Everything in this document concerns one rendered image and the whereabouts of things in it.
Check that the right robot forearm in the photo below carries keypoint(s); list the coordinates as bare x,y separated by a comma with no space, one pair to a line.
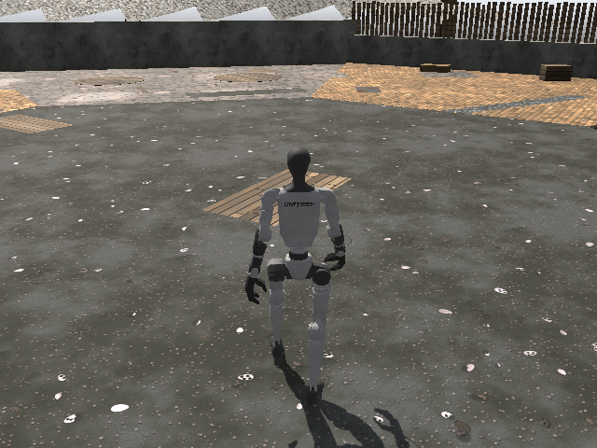
338,243

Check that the robot right upper arm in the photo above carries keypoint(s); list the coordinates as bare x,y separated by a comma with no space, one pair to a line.
328,197

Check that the humanoid robot torso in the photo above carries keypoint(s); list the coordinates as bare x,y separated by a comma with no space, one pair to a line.
298,224

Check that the robot right hand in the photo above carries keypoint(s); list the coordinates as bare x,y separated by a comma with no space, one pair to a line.
333,257

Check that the left robot forearm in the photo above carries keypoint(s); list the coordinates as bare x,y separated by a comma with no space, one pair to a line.
257,256

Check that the robot left upper arm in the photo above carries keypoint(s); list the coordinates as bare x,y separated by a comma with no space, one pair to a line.
268,198

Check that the robot left hand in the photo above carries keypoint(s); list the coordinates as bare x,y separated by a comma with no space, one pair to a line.
249,288

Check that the right robot foot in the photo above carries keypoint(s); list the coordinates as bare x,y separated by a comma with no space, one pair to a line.
312,396

